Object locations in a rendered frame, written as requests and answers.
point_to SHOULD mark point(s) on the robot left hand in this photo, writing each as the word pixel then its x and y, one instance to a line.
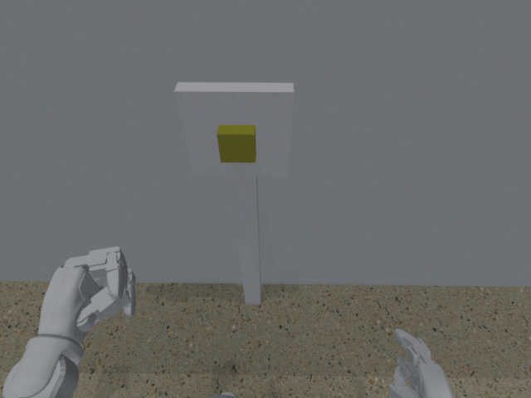
pixel 64 310

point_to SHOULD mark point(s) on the button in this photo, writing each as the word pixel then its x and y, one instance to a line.
pixel 237 143

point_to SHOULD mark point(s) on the robot left forearm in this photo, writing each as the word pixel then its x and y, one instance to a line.
pixel 48 369

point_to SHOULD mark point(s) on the panel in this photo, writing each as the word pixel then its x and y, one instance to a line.
pixel 269 106

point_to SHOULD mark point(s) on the robot right hand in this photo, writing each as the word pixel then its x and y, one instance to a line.
pixel 427 380

